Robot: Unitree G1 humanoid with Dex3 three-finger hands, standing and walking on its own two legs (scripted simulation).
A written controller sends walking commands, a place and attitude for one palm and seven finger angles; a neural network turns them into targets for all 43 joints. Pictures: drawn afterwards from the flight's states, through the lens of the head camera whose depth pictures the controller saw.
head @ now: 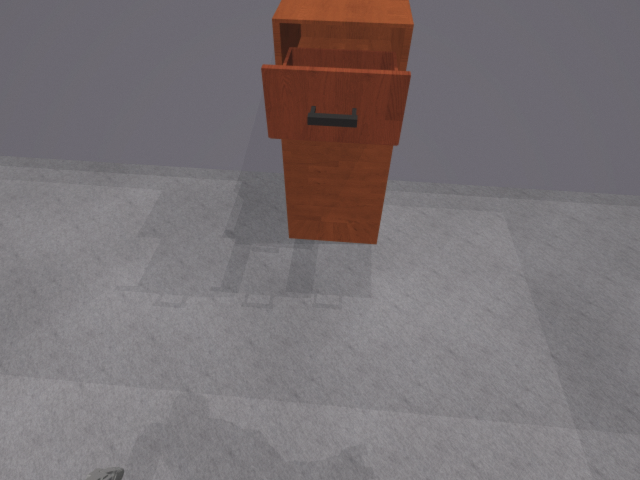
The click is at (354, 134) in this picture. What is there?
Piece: drawer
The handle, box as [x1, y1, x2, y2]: [307, 106, 357, 127]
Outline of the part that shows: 307,117 308,124 356,127 357,115 355,114 356,108 352,108 351,115 315,113 315,106 311,106 311,110 308,113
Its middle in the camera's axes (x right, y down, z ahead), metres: +0.03 -0.29 +0.90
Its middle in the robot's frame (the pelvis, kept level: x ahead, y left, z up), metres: +0.87 +0.02 +0.01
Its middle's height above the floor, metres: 0.78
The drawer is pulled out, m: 0.28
